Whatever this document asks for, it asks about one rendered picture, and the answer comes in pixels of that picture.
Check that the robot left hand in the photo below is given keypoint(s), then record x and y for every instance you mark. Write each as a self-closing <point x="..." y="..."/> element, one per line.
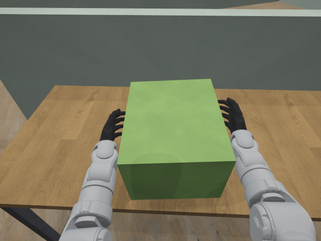
<point x="108" y="132"/>

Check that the table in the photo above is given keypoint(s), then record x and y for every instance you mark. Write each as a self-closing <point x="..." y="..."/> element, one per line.
<point x="44" y="166"/>

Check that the right robot upper arm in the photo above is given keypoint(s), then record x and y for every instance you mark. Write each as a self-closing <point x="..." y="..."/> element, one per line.
<point x="280" y="221"/>

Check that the left robot forearm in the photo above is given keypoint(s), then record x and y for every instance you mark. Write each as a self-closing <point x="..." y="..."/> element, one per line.
<point x="94" y="204"/>

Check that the carton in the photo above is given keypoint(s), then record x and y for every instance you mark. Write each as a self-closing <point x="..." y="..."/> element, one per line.
<point x="174" y="142"/>

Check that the right robot forearm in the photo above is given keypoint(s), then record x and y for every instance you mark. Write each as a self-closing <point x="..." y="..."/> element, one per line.
<point x="256" y="177"/>

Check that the left robot upper arm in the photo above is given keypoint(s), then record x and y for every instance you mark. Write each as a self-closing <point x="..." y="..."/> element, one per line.
<point x="87" y="234"/>

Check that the robot right hand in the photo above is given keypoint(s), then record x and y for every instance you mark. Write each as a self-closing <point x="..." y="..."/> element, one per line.
<point x="235" y="117"/>

